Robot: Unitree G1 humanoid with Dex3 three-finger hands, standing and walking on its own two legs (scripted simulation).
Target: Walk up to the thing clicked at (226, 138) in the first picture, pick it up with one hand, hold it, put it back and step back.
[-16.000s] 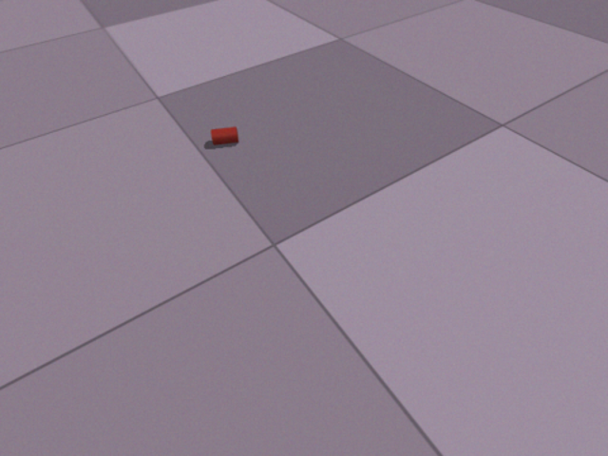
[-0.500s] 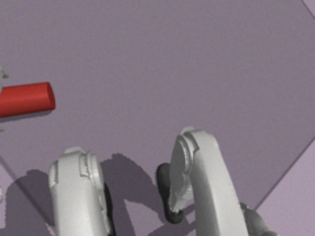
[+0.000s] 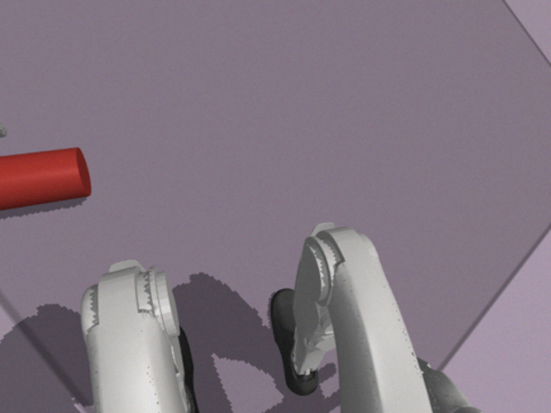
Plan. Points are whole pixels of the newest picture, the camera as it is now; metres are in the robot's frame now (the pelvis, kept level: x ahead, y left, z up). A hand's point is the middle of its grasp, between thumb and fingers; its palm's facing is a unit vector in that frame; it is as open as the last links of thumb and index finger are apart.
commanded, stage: rise first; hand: left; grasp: from above
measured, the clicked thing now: (38, 178) +0.47 +0.33 -0.28
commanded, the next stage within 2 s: approach in 0.56 s
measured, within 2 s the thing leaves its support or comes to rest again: neither
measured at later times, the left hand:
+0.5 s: hand out of the picture +0.44 +0.36 -0.16, palm faces -0.45 -0.09 -0.89, open 14.1 cm
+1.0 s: hand (22, 153) +0.48 +0.31 -0.16, palm faces -0.41 -0.07 -0.91, open 14.2 cm
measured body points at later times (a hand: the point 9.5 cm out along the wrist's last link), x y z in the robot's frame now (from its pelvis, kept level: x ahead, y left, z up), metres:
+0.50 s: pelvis +0.00 +0.00 +0.00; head +0.24 +0.09 +0.37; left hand +0.45 +0.36 -0.11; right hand +0.07 -0.28 -0.09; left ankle +0.07 +0.11 -0.29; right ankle +0.10 -0.12 -0.29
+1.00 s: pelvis +0.00 +0.00 +0.01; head +0.24 +0.10 +0.37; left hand +0.49 +0.31 -0.10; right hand +0.06 -0.28 -0.08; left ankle +0.07 +0.11 -0.29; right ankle +0.11 -0.12 -0.29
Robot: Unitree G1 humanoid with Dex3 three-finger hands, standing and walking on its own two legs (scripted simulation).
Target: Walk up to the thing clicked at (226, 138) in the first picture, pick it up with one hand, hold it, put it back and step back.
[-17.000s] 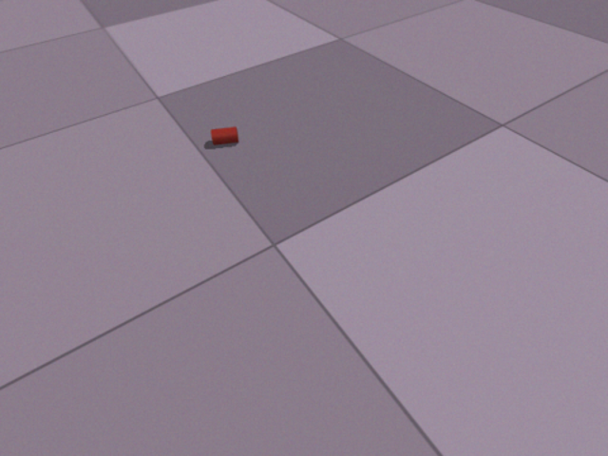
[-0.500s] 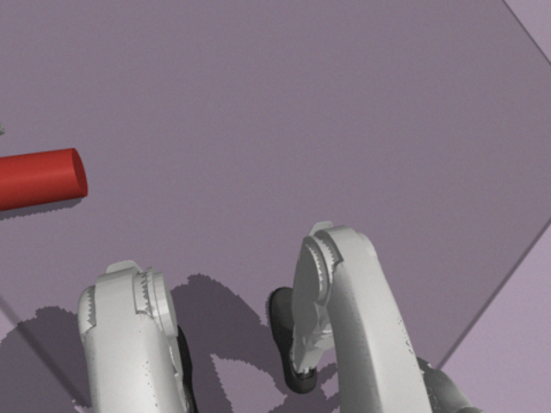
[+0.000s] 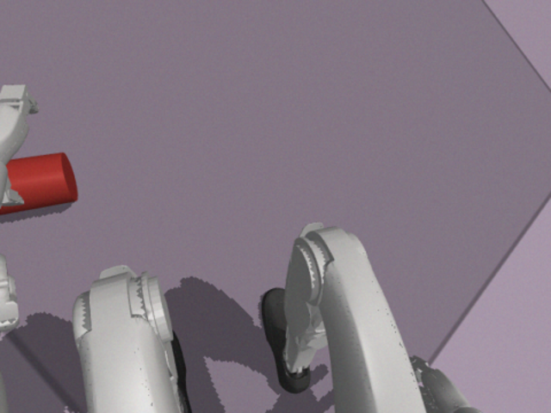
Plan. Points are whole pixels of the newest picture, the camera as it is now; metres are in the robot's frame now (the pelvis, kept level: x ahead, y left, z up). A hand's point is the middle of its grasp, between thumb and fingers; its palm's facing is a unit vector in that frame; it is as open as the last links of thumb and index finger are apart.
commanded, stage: approach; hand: left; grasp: from above
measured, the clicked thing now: (23, 184) +0.48 +0.33 -0.29
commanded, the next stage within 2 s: rest palm in 0.34 s
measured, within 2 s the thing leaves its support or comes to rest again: neither
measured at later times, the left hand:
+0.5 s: hand out of the picture +0.45 +0.36 -0.19, palm faces -0.50 -0.11 -0.86, open 14.2 cm
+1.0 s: hand (13, 182) +0.47 +0.33 -0.24, palm faces -0.44 -0.10 -0.89, open 14.3 cm
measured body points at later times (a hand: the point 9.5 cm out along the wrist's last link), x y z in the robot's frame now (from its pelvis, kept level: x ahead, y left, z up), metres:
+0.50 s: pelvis +0.00 +0.00 -0.01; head +0.25 +0.10 +0.34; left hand +0.47 +0.36 -0.14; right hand +0.05 -0.28 -0.10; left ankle +0.07 +0.11 -0.30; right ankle +0.11 -0.12 -0.30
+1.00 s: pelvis +0.00 +0.00 -0.03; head +0.28 +0.10 +0.32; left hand +0.49 +0.33 -0.19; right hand +0.03 -0.27 -0.09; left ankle +0.07 +0.11 -0.30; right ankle +0.11 -0.12 -0.30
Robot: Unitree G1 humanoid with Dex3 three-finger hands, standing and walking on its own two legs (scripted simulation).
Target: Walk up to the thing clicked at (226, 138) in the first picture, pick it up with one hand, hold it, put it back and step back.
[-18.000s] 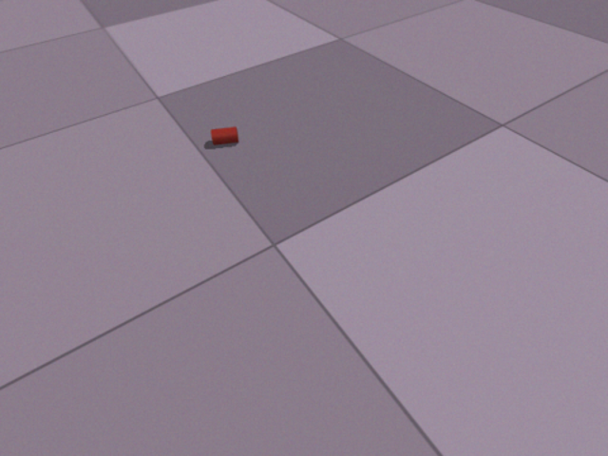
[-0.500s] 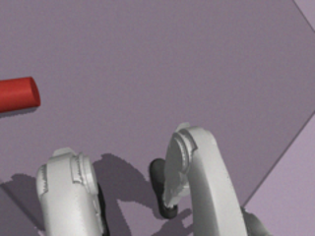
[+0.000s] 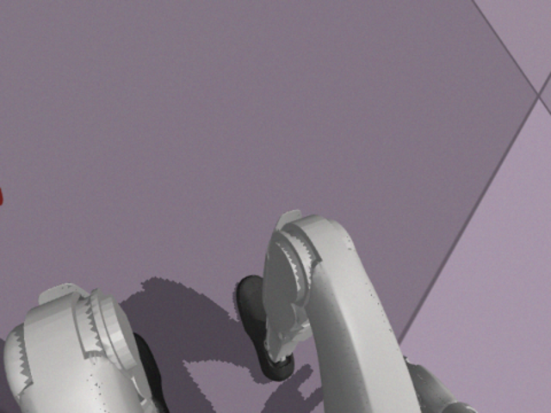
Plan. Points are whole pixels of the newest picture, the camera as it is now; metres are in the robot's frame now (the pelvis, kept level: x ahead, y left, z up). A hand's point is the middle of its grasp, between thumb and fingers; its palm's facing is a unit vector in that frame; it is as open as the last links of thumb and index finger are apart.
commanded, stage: rest palm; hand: left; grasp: from above
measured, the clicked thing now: out of the picture +0.46 +0.35 -0.26
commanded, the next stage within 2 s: close in 0.80 s
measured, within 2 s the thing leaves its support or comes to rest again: neither
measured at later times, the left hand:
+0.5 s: hand out of the picture +0.45 +0.35 -0.23, palm faces -0.45 -0.14 -0.88, open 14.1 cm
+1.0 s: hand out of the picture +0.45 +0.34 -0.24, palm faces -0.45 -0.15 -0.88, open 13.5 cm
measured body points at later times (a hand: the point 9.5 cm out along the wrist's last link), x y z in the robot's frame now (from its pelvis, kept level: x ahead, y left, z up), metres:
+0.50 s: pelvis +0.00 +0.01 +0.00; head +0.27 +0.14 +0.34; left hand +0.46 +0.35 -0.18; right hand +0.07 -0.26 -0.06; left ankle +0.07 +0.12 -0.27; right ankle +0.11 -0.11 -0.27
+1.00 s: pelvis +0.00 +0.00 +0.00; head +0.28 +0.12 +0.33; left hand +0.47 +0.34 -0.19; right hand +0.05 -0.25 -0.06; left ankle +0.07 +0.12 -0.27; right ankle +0.11 -0.11 -0.27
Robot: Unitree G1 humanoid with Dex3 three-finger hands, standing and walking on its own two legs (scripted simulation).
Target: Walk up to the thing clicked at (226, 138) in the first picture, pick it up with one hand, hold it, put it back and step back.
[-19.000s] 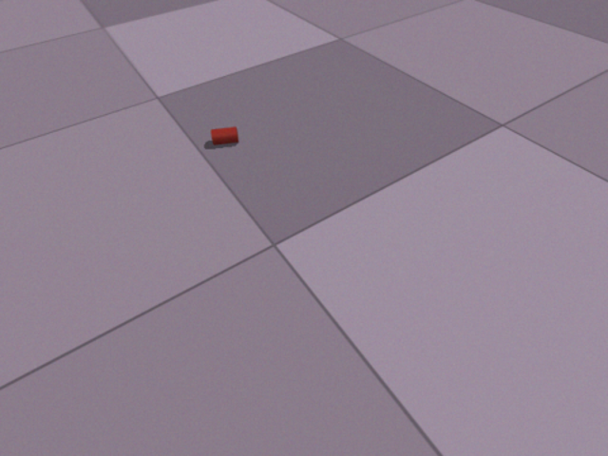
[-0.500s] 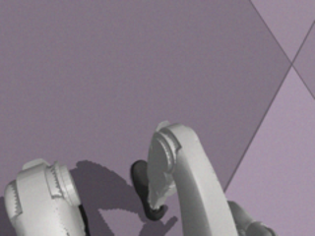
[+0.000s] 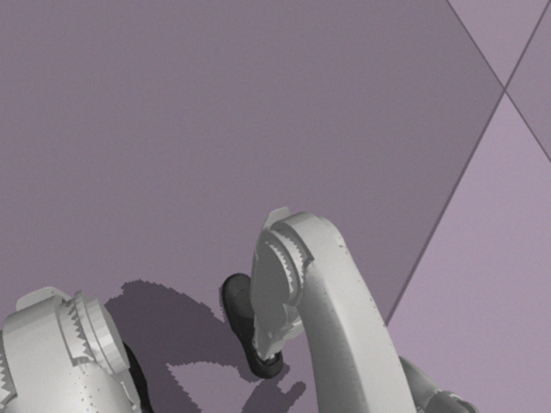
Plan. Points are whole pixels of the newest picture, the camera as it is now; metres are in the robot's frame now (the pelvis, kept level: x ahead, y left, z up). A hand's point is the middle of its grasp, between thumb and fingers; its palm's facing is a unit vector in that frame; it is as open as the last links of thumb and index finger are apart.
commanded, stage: close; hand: left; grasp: from above
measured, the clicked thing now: out of the picture +0.45 +0.37 -0.25
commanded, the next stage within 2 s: settle in 1.34 s
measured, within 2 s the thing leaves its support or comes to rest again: leaves its support in 1.82 s
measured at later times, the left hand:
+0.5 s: hand out of the picture +0.43 +0.36 -0.24, palm faces -0.45 -0.17 -0.88, open 11.8 cm
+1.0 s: hand out of the picture +0.43 +0.36 -0.23, palm faces -0.46 -0.16 -0.87, open 11.5 cm
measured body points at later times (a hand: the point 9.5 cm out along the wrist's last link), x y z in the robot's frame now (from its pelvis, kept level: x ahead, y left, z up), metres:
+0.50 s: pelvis +0.00 +0.00 +0.00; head +0.26 +0.15 +0.33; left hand +0.45 +0.37 -0.19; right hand +0.07 -0.25 -0.05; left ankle +0.06 +0.12 -0.26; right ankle +0.11 -0.11 -0.26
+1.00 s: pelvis +0.00 +0.00 +0.00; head +0.27 +0.14 +0.33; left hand +0.45 +0.37 -0.18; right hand +0.06 -0.26 -0.05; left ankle +0.06 +0.12 -0.26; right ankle +0.11 -0.11 -0.26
